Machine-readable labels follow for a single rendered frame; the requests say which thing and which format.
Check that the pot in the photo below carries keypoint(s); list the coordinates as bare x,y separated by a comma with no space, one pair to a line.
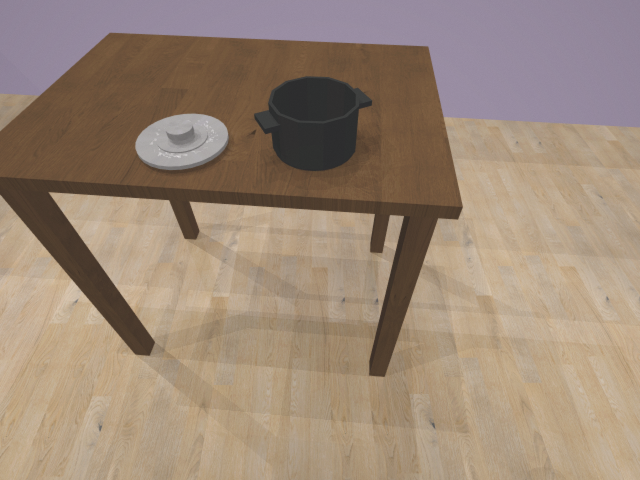
313,121

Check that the knob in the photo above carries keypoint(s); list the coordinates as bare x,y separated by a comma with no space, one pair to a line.
179,130

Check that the lid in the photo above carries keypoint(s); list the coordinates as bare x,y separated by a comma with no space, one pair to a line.
155,149

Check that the table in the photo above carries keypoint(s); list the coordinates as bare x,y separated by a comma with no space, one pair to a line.
78,137

